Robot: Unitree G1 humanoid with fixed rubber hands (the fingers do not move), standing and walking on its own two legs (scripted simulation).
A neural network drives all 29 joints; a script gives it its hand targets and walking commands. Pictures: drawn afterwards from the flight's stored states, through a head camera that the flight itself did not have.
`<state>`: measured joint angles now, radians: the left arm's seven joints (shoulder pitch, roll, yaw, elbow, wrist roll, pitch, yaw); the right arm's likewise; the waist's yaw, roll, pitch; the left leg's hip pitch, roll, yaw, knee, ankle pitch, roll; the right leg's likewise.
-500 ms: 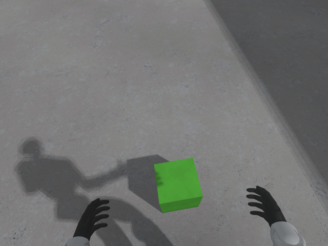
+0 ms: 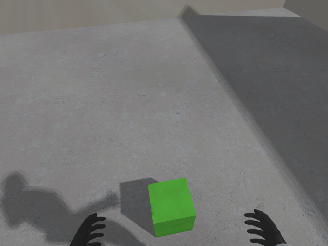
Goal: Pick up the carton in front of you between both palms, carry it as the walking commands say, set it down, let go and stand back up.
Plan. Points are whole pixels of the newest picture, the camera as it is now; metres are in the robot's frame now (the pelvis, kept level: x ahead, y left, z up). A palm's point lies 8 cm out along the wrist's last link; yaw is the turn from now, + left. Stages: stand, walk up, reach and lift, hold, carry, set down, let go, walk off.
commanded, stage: let go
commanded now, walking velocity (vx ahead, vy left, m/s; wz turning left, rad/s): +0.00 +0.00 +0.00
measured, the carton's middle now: (170, 207) +0.45 +0.00 -0.65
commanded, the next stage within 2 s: stand in 0.06 s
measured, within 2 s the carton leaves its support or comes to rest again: neither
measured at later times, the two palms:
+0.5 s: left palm out of the picture +0.16 +0.29 -0.09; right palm (295, 245) +0.16 -0.28 -0.07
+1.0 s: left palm out of the picture +0.14 +0.30 -0.09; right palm out of the picture +0.13 -0.29 -0.08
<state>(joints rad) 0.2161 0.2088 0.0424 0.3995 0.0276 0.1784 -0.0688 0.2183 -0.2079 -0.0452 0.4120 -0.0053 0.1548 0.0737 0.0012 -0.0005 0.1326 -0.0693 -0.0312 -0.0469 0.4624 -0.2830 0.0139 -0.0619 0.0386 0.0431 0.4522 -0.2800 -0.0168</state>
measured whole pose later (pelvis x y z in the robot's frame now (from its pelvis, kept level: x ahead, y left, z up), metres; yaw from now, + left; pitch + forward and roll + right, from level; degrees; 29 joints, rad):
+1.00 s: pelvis +0.01 +0.01 +0.00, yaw +0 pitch -2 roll +0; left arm 0.15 0.35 0.02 0.84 0.03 0.00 0.02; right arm 0.17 -0.35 -0.03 0.83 -0.03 0.00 -0.02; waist -0.01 -0.01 0.01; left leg -0.13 -0.04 -0.03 0.44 -0.28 0.03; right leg -0.12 0.02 0.04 0.43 -0.28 0.00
